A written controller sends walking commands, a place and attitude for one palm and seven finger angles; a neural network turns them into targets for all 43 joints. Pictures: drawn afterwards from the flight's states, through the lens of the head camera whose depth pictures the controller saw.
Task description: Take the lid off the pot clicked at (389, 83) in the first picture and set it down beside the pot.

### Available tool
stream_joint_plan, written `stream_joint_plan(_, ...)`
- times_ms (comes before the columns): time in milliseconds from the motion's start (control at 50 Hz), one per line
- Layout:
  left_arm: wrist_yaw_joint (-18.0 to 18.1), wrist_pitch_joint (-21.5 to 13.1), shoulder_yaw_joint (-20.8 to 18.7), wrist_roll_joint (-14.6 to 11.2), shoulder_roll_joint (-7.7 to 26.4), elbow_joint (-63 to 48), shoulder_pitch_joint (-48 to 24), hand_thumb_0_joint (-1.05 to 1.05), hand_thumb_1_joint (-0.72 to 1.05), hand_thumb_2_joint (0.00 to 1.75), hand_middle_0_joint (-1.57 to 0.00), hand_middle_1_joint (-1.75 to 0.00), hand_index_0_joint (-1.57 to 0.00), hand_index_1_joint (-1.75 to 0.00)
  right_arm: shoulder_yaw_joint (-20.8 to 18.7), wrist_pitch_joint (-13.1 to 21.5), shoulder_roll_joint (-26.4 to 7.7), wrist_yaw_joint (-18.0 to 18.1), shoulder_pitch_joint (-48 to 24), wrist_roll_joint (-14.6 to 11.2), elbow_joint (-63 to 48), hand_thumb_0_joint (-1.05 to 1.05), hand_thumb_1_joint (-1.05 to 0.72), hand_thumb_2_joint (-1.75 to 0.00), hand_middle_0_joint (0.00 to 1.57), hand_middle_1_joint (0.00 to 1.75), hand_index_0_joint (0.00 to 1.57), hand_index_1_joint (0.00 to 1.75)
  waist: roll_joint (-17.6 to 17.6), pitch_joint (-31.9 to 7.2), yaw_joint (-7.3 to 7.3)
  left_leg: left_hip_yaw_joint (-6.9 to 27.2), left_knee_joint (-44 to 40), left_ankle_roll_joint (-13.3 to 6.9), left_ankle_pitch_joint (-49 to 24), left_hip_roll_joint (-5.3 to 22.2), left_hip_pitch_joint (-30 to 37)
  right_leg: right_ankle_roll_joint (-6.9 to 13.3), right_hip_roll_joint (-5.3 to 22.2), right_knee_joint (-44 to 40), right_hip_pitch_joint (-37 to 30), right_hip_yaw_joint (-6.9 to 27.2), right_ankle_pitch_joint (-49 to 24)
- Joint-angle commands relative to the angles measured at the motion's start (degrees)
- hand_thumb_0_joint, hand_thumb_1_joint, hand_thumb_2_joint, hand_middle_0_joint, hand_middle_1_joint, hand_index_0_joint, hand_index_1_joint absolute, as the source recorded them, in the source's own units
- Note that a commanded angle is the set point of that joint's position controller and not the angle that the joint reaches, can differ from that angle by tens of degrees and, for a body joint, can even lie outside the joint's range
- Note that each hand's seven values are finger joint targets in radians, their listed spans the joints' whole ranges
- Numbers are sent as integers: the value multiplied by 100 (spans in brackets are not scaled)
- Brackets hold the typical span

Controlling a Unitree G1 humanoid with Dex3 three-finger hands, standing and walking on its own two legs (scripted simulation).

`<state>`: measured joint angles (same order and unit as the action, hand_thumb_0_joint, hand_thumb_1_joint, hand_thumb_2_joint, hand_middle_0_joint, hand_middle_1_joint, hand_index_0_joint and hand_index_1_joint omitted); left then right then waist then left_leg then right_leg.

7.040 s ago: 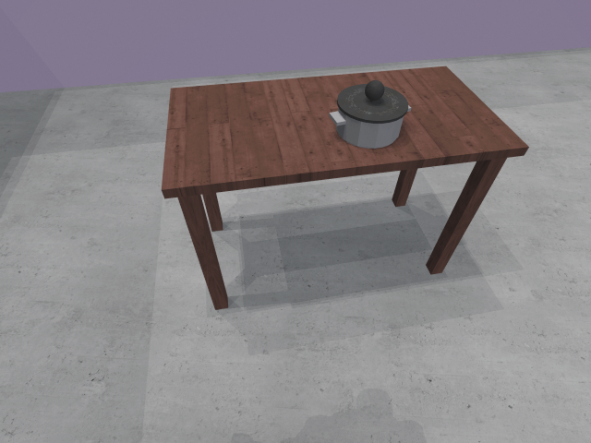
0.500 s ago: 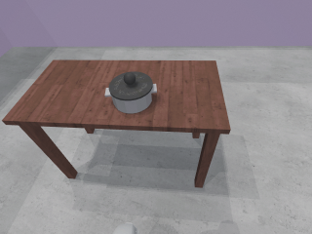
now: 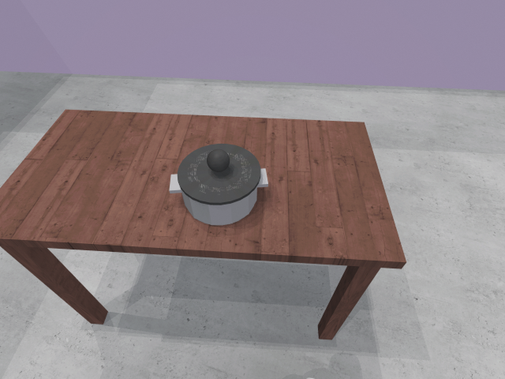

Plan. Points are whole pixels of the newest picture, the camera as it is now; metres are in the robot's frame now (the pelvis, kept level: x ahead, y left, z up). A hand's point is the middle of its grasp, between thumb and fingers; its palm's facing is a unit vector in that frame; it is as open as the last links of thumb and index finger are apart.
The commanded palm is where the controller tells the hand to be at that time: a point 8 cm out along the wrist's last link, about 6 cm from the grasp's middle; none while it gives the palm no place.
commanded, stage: come to a stop and stand still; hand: left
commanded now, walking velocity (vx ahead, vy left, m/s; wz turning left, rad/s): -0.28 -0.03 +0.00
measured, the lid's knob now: (218, 160) +0.55 +0.12 +0.01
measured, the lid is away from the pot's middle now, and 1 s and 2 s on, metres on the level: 0.00 0.00 0.00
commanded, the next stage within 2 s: look again from close up in 1.48 s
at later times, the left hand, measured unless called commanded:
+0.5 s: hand out of the picture +0.07 +0.22 -0.18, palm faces -0.01 -0.97 -0.23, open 7.3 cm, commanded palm none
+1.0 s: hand out of the picture +0.03 +0.18 -0.16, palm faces +0.01 -0.98 -0.21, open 7.4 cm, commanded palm none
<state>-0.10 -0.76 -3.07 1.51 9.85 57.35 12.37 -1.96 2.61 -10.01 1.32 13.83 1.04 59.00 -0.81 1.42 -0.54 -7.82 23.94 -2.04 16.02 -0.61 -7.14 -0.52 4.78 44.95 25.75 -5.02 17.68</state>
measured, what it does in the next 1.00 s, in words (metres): steps on the spot: right foot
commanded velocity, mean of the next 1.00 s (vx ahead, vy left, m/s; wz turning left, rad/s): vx -0.06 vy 0.01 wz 0.00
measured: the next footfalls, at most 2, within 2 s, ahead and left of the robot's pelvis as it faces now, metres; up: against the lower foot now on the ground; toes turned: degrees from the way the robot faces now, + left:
right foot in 0.06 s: +0.11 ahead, -0.11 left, +0.00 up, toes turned -3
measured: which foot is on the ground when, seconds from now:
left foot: down 0.00-1.00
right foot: up 0.00-0.04, down 0.06-1.00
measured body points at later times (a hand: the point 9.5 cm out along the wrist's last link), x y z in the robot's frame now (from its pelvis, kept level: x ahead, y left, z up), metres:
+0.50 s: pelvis +0.02 +0.03 -0.01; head +0.02 +0.03 +0.44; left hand +0.07 +0.27 -0.16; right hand +0.03 -0.19 -0.17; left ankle +0.02 +0.12 -0.74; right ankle +0.07 -0.11 -0.74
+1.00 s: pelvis +0.04 +0.01 +0.00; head +0.05 -0.01 +0.45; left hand +0.03 +0.23 -0.15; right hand +0.04 -0.20 -0.17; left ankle +0.02 +0.12 -0.74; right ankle +0.07 -0.11 -0.74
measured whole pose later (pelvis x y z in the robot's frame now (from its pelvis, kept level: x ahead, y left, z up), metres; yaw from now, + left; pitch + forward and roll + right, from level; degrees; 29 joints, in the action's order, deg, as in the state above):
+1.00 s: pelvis +0.04 +0.01 +0.00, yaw -1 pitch -1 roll +1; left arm 1.0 -0.3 1.1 0.7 6.7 62.9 18.9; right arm 0.1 0.9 -10.1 1.2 18.2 0.3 59.5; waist 2.9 0.9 -0.3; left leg -5.8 25.5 -1.2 16.0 -0.4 -8.8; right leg -0.7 2.7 28.8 16.0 -0.7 12.1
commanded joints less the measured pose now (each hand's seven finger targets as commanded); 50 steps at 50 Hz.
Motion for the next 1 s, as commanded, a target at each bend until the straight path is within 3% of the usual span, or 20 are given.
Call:
stream_joint_plan(0,84,-91,49,-2,177,64,833,0,90,90,-20,-30,-20,-30,-13,10,-529,56,144,13,-106,0,-90,-90,20,30,20,30,210,40,-232,656,139,-381,-2350,1133,-600,-30,-131,-1716,-1521,33,-1435)
stream_joint_plan(20,137,-151,30,-9,489,142,998,0,90,90,-20,-30,-20,-30,21,10,-370,62,283,-23,-75,0,-90,-90,20,30,20,30,-252,-210,-222,519,584,-38,-1728,750,-828,58,252,-1918,-2134,671,-3142)
stream_joint_plan(40,165,-192,13,-24,854,155,963,0,90,90,-20,-30,-20,-30,29,-22,-243,45,483,-77,-55,0,-90,-90,20,30,20,30,-644,-292,-89,519,798,194,-398,443,-1229,486,1030,-1842,-2437,1410,-4877)
stream_joint_plan(60,181,-185,27,-67,975,168,904,0,90,90,-20,-30,-20,-30,12,-111,-211,67,636,-92,24,0,-90,-90,20,30,20,30,-591,-343,19,460,1045,330,760,244,-1012,929,1516,-1947,-2247,1532,-5771)
stream_joint_plan(100,252,-161,17,-71,984,117,572,0,90,90,-20,-30,-20,-30,-50,-279,-258,108,666,-117,88,0,-90,-90,20,30,20,30,-1329,-619,20,598,1767,400,1762,285,-952,1336,1586,-2067,-2171,1607,-6223)
stream_joint_plan(140,314,-76,-3,-55,936,82,260,0,90,90,-20,-30,-20,-30,-78,-335,-227,136,654,-139,170,0,-90,-90,20,30,20,30,-873,-659,60,708,1851,427,1612,281,-1078,1443,1522,-1907,-2303,1374,-6119)
stream_joint_plan(160,332,-37,-24,-40,924,45,165,0,90,90,-20,-30,-20,-30,-74,-362,-186,133,650,-134,196,0,-90,-90,20,30,20,30,-584,-699,65,703,1862,444,1490,243,-1063,1410,1470,-1912,-2267,1298,-5878)
stream_joint_plan(220,324,73,-87,-26,938,-43,-118,0,90,90,-20,-30,-20,-30,-94,-427,-88,105,765,-102,211,0,-90,-90,20,30,20,30,-548,-549,131,575,1507,455,878,201,-753,1250,1326,-2092,-1626,1194,-4347)
stream_joint_plan(280,293,173,-99,-60,848,-93,-341,0,90,90,-20,-30,-20,-30,-103,-405,-47,68,1044,-59,270,0,-90,-90,20,30,20,30,-660,-287,269,481,405,397,-243,264,-62,771,956,-2018,-711,991,-2135)
stream_joint_plan(300,269,208,-72,-75,695,-128,-336,0,90,90,-20,-30,-20,-30,-102,-366,-131,63,1041,-38,256,0,-90,-90,20,30,20,30,-164,-168,234,767,27,287,-468,470,-59,543,598,-1803,-473,850,-1299)
stream_joint_plan(340,245,304,-37,-78,363,-192,-323,0,90,90,-20,-30,-20,-30,-119,-269,-469,66,596,25,19,0,-90,-90,20,30,20,30,1424,213,86,2046,-1225,-289,-500,1524,-1230,26,-289,-894,-833,167,220)
stream_joint_plan(360,426,215,102,-150,573,69,647,0,90,90,-20,-30,-20,-30,-217,-172,-861,83,-343,-113,-560,0,-90,-90,20,30,20,30,1253,-155,-293,1139,556,-192,-2211,1552,-1217,341,286,-913,-1289,888,-605)
stream_joint_plan(380,341,103,51,-54,767,-149,356,0,90,90,-20,-30,-20,-30,-154,-198,-460,32,-27,-36,-677,0,-90,-90,20,30,20,30,768,-634,-129,805,668,17,-1426,765,-970,420,289,-1191,-1241,844,-1459)
stream_joint_plan(400,303,62,65,-56,789,-221,170,0,90,90,-20,-30,-20,-30,-85,-181,-356,21,438,-31,-710,0,-90,-90,20,30,20,30,795,-695,96,871,452,71,-848,716,-798,528,360,-1274,-1083,924,-1032)
stream_joint_plan(420,261,103,97,-63,723,-278,100,0,90,90,-20,-30,-20,-30,-87,-152,-373,4,590,-28,-756,0,-90,-90,20,30,20,30,1369,-477,145,1150,-39,22,-749,834,-778,420,123,-1211,-850,622,-370)
stream_joint_plan(440,223,140,124,-58,671,-287,109,0,90,90,-20,-30,-20,-30,-54,-169,-437,4,503,-5,-822,0,-90,-90,20,30,20,30,1493,-288,78,1415,-436,-70,-483,1072,-896,286,-141,-1090,-771,341,81)
stream_joint_plan(500,176,186,185,-22,469,-196,433,0,90,90,-20,-30,-20,-30,-61,-203,-613,-3,343,-19,-961,0,-90,-90,20,30,20,30,408,503,-51,1500,-757,-192,1106,1056,-1680,227,-180,-1267,-871,349,-19)
stream_joint_plan(580,158,144,206,-17,523,-152,650,0,90,90,-20,-30,-20,-30,-43,-193,-675,-43,467,-10,-916,0,-90,-90,20,30,20,30,360,629,-2,1449,-983,-133,1690,836,-1563,247,-143,-1567,-735,573,98)
stream_joint_plan(740,157,9,250,-29,574,10,811,0,90,90,-20,-30,-20,-30,45,-143,-584,-50,692,-37,-624,0,-90,-90,20,30,20,30,-127,423,107,1155,-716,-103,891,640,-839,275,41,-2122,-539,938,111)
stream_joint_plan(980,204,-84,268,-74,453,387,808,0,90,90,-20,-30,-20,-30,153,-67,-359,9,820,-47,-35,0,-90,-90,20,30,20,30,-30,208,101,867,-434,13,-470,595,-382,303,196,-2173,-968,938,-944)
